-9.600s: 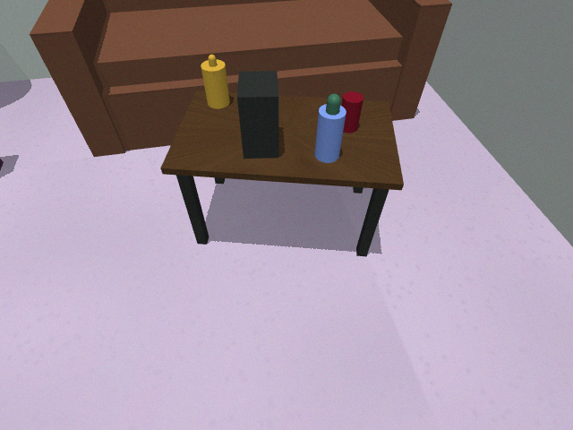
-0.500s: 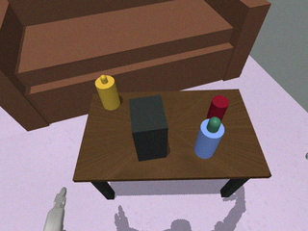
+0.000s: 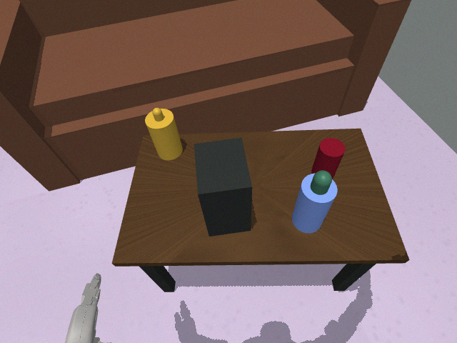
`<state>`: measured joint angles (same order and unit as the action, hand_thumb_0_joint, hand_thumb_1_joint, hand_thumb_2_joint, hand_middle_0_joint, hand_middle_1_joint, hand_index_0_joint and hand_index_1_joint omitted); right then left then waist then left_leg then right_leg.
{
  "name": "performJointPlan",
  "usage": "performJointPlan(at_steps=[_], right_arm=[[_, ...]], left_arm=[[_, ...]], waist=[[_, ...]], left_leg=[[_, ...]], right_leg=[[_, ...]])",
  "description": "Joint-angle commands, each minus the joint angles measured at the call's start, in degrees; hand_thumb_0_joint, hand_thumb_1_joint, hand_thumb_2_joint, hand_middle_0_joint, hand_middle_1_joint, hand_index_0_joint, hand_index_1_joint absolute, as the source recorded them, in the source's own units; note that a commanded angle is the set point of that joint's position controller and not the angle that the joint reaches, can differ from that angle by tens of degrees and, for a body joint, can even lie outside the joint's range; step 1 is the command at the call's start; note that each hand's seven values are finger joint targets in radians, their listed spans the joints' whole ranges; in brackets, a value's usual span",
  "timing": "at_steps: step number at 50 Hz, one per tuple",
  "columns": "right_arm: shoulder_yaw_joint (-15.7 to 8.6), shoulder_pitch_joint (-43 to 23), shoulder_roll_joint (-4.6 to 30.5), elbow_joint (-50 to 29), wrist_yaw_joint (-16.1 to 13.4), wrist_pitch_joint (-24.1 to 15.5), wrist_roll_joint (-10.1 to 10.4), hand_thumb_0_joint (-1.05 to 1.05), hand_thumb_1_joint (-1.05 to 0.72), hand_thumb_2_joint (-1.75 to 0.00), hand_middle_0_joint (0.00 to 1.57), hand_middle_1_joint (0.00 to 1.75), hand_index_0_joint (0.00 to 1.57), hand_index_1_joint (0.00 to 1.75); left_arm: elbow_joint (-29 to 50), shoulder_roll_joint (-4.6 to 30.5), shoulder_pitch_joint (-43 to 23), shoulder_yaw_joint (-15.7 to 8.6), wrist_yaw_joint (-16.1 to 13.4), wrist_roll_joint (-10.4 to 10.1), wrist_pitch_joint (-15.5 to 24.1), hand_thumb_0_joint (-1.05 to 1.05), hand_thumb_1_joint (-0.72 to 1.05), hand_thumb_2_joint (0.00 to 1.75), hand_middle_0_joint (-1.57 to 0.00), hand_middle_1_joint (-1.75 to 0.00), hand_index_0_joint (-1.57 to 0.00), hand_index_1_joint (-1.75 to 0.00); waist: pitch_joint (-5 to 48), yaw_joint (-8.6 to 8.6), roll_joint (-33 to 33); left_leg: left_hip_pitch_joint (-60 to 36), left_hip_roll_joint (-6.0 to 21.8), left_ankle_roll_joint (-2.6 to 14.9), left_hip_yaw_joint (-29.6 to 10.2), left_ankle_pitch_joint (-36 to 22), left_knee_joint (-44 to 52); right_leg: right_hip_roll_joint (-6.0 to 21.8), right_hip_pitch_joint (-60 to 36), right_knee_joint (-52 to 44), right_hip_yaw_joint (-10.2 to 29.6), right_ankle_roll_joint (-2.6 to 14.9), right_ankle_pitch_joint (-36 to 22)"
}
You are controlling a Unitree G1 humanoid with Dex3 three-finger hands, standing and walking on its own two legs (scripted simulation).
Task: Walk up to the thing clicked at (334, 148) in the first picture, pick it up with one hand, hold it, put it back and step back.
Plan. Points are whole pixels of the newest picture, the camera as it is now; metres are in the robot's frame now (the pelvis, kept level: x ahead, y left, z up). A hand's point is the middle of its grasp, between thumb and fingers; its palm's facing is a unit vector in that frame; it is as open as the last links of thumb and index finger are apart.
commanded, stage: approach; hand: right
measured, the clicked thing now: (314, 199) +0.47 -0.17 -0.17
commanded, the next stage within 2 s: close in in 0.58 s
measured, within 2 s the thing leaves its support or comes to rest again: neither
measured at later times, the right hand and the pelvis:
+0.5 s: hand (394, 209) +0.40 -0.30 -0.06, palm faces +0.13 +0.99 +0.05, open 17.7 cm; pelvis -0.03 -0.01 -0.07, yaw +2 degrees
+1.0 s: hand (339, 222) +0.43 -0.23 -0.20, palm faces +0.14 +0.99 +0.05, open 17.5 cm; pelvis -0.06 -0.01 -0.16, yaw +5 degrees
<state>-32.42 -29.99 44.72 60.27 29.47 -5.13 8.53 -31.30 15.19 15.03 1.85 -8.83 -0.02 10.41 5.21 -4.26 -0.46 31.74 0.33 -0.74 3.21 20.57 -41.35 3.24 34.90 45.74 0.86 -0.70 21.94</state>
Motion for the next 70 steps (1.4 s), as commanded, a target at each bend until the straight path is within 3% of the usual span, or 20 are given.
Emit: performJointPlan(at_steps=[1, 6, 9, 15, 22, 24, 28, 30, 32, 34, 37, 40, 41, 42, 43, 52, 57, 59, 63, 70], right_arm=[[-2.09, -16.27, 19.71, -7.78, 0.45, -4.03, 1.64, 0.00, 0.61, -0.01, 0.06, 0.04, 0.06, 0.04], [-2.47, -17.74, 16.50, -5.91, 1.31, -8.99, 3.75, 0.00, 0.61, -0.01, 0.05, 0.05, 0.06, 0.05], [-2.21, -16.47, 12.27, -2.58, 1.60, -13.71, 5.33, 0.00, 0.61, -0.01, 0.06, 0.05, 0.07, 0.04], [-4.74, -16.23, 11.78, -4.17, 0.55, -21.88, 6.15, 0.00, 0.61, 0.00, 0.07, 0.04, 0.07, 0.04], [-5.91, -20.01, 13.20, -4.05, -2.93, -27.85, 2.36, 0.00, 0.58, 0.00, 0.07, 0.04, 0.08, 0.04], [-7.29, -23.66, 15.17, -8.49, -3.99, -29.96, 1.36, 0.00, 0.57, -0.02, 0.07, 0.04, 0.07, 0.04], [-5.34, -19.57, 7.35, 2.23, -4.40, -31.86, 1.27, 0.00, 0.55, -0.02, 0.07, 0.04, 0.07, 0.04], [-10.17, -23.95, 15.94, -3.50, -5.92, -33.84, 0.06, 0.00, 0.53, -0.04, 0.06, 0.05, 0.07, 0.05], [-8.52, -23.33, 12.42, -0.21, -6.37, -34.30, -0.67, 0.00, 0.54, -0.04, 0.06, 0.05, 0.06, 0.05], [-7.12, -20.21, 8.12, 3.59, -6.91, -34.40, -1.06, 0.00, 0.54, -0.05, 0.06, 0.05, 0.06, 0.05], [-12.10, -24.03, 16.02, -6.53, -9.70, -35.86, -2.23, 0.00, 0.52, -0.03, 0.08, 0.04, 0.08, 0.04], [-8.33, -21.63, 7.03, -5.03, -11.53, -34.97, -2.85, 0.00, 0.54, -0.01, 0.08, 0.04, 0.07, 0.04], [-4.86, -22.42, 2.02, -6.57, -11.66, -34.85, -2.87, 0.00, 0.52, -0.01, 0.09, 0.04, 0.08, 0.04], [-9.03, -24.76, 9.06, -12.49, -13.12, -35.32, -3.84, 0.00, 0.51, -0.01, 0.08, 0.04, 0.08, 0.04], [-8.55, -24.47, 10.39, -14.67, -14.03, -35.10, -4.82, 0.00, 0.53, -0.01, 0.08, 0.04, 0.07, 0.04], [-2.46, -21.78, -2.63, -14.12, -19.82, -31.58, -6.84, 0.00, 0.57, -0.03, 0.05, 0.05, 0.05, 0.05], [-1.40, -19.14, -6.73, -11.16, -21.75, -31.05, -6.50, 0.00, 0.61, -0.02, 0.04, 0.05, 0.05, 0.05], [-2.98, -20.56, -4.43, -11.52, -22.70, -31.48, -6.72, 0.00, 0.61, -0.03, 0.04, 0.05, 0.05, 0.05], [-1.51, -21.02, -6.45, -12.31, -23.59, -32.01, -7.26, 0.00, 0.58, -0.02, 0.04, 0.05, 0.04, 0.05], [0.28, -22.75, -7.64, -13.23, -23.99, -33.05, -7.95, 0.00, 0.55, -0.01, 0.07, 0.04, 0.07, 0.04]], left_arm=[[6.16, 8.83, -1.40, -2.99, -0.58, 0.20, 2.77, 0.00, -0.55, 0.04, -0.05, -0.04, -0.04, -0.05], [10.27, 10.31, -0.96, -4.65, 0.07, 0.32, 3.49, 0.00, -0.55, 0.04, -0.05, -0.04, -0.04, -0.05], [11.05, 6.55, -0.65, -1.43, 1.39, 0.63, 4.10, 0.00, -0.55, 0.04, -0.05, -0.04, -0.04, -0.05], [21.49, 10.52, 3.60, -6.02, 2.41, 1.69, 4.57, 0.00, -0.54, 0.04, -0.05, -0.05, -0.04, -0.05], [26.89, 9.87, 6.11, -8.05, 4.36, 3.49, 4.34, 0.00, -0.54, 0.03, -0.05, -0.05, -0.05, -0.05], [31.69, 10.85, 4.49, -8.85, 4.64, 4.13, 4.76, 0.00, -0.54, 0.03, -0.05, -0.05, -0.05, -0.05], [35.19, 9.18, 5.70, -7.78, 6.41, 4.75, 4.94, 0.00, -0.53, 0.03, -0.04, -0.04, -0.05, -0.04], [41.54, 11.96, 5.44, -9.93, 6.38, 4.99, 5.15, 0.00, -0.54, 0.03, -0.04, -0.05, -0.05, -0.04], [44.47, 13.67, 7.21, -12.11, 6.95, 5.37, 5.09, 0.00, -0.53, 0.03, -0.04, -0.05, -0.05, -0.04], [43.55, 10.88, 10.67, -10.30, 8.11, 5.42, 4.76, 0.00, -0.53, 0.03, -0.04, -0.05, -0.05, -0.04], [51.33, 14.78, 11.13, -14.44, 8.40, 5.46, 4.70, 0.00, -0.55, 0.04, -0.05, -0.05, -0.06, -0.04], [49.99, 11.69, 15.25, -13.59, 9.53, 5.65, 3.67, 0.00, -0.55, 0.03, -0.05, -0.05, -0.05, -0.04], [52.05, 10.67, 12.71, -12.61, 9.81, 5.30, 3.82, 0.00, -0.55, 0.04, -0.05, -0.05, -0.05, -0.05], [51.45, 11.81, 13.88, -14.17, 9.54, 5.37, 3.34, 0.00, -0.55, 0.03, -0.05, -0.05, -0.05, -0.04], [51.82, 13.52, 13.92, -16.14, 9.43, 5.35, 2.73, 0.00, -0.56, 0.04, -0.05, -0.05, -0.05, -0.05], [53.99, 12.40, 13.23, -17.03, 10.06, 5.02, -1.32, 0.00, -0.55, 0.04, -0.05, -0.05, -0.05, -0.05], [59.01, 11.24, 15.21, -15.96, 10.49, 4.74, -2.04, 0.00, -0.54, 0.03, -0.05, -0.05, -0.05, -0.04], [57.26, 10.23, 16.59, -15.03, 10.72, 4.68, -2.57, 0.00, -0.54, 0.03, -0.05, -0.05, -0.05, -0.04], [60.19, 11.83, 16.77, -18.00, 10.80, 4.28, -2.41, 0.00, -0.53, 0.02, -0.05, -0.05, -0.06, -0.04], [61.55, 10.06, 16.71, -15.91, 11.17, 4.46, -1.90, 0.00, -0.59, 0.07, -0.05, -0.04, -0.03, -0.06]], waist=[[14.93, 0.35, 9.40], [18.04, -1.83, 5.40], [16.55, -2.27, 4.72], [22.40, -4.11, 6.68], [23.09, -5.27, 12.26], [28.23, -5.58, 15.05], [25.09, -8.11, 12.66], [31.68, -8.02, 15.08], [30.61, -10.23, 16.47], [29.00, -10.64, 16.76], [39.06, -10.08, 21.27], [34.83, -11.31, 21.34], [34.33, -11.75, 22.24], [37.43, -9.82, 25.32], [40.07, -9.62, 27.89], [31.58, -10.73, 20.87], [32.78, -12.27, 12.52], [32.08, -11.11, 12.59], [32.40, -12.72, 11.81], [33.30, -12.09, 13.22]], left_leg=[[-2.68, -1.37, 1.48, -0.63, -15.08, 3.53], [-0.10, -1.41, 1.20, -0.91, -15.93, 0.90], [4.24, -0.99, 1.08, -1.78, -14.63, -2.17], [10.24, -1.30, 0.92, -1.85, -12.72, -9.05], [21.50, -1.85, 1.81, -1.62, -5.80, -17.09], [23.50, -2.05, 2.11, -1.37, -5.16, -19.68], [28.34, -2.50, 2.29, -0.79, -1.61, -23.70], [28.76, -2.49, 2.47, -1.04, -1.70, -26.39], [32.85, -2.83, 2.63, -0.01, -0.11, -28.52], [36.44, -3.08, 2.80, 0.50, 0.52, -30.87], [36.18, -2.86, 3.03, 0.37, -1.08, -33.58], [38.42, -3.16, 3.02, 0.80, -0.33, -34.33], [41.02, -3.17, 3.14, 1.18, 0.97, -35.41], [41.83, -2.96, 3.29, 0.90, 0.61, -36.26], [42.28, -2.96, 3.36, 0.87, 0.14, -36.94], [44.44, -2.72, 3.17, 1.68, 4.46, -36.80], [35.53, -2.93, 2.21, 0.37, -1.51, -34.57], [34.79, -2.88, 2.17, -0.15, -1.51, -34.68], [34.26, -2.79, 1.92, -0.83, 0.00, -33.56], [32.61, -2.62, 1.73, -1.79, -2.41, -33.76]], right_leg=[[-1.54, -12.08, -5.42, 1.19, 1.19, -20.10], [-1.44, -10.61, -2.27, 1.54, 1.60, -20.52], [-2.08, -5.17, 1.48, 1.10, 2.05, -17.54], [-2.29, -1.61, 7.96, 1.64, 1.69, -16.31], [-1.38, 6.27, 15.00, 2.16, 0.69, -11.24], [-0.68, 5.17, 16.97, 2.67, 0.31, -12.03], [-0.68, 15.31, 21.71, 3.16, 0.63, -5.54], [-0.33, 15.72, 23.98, 3.42, 0.37, -5.16], [0.37, 15.50, 24.90, 4.46, -0.13, -4.70], [0.36, 18.25, 27.48, 4.71, -0.10, -5.81], [0.48, 15.45, 30.47, 4.81, -0.31, -8.31], [0.23, 19.01, 31.74, 4.63, -0.09, -6.28], [0.41, 19.01, 31.50, 5.28, -0.45, -5.68], [0.63, 16.54, 32.00, 5.14, -0.75, -7.43], [0.77, 13.49, 32.10, 5.27, -1.13, -9.57], [0.72, 20.01, 29.82, 6.61, -0.87, 0.62], [-0.47, 26.80, 32.93, 3.92, 0.99, -0.89], [-0.70, 28.52, 32.99, 3.34, 1.10, -0.73], [-0.74, 27.70, 32.83, 2.97, 1.26, 1.54], [-0.77, 27.98, 33.72, 2.53, 1.28, -0.75]])
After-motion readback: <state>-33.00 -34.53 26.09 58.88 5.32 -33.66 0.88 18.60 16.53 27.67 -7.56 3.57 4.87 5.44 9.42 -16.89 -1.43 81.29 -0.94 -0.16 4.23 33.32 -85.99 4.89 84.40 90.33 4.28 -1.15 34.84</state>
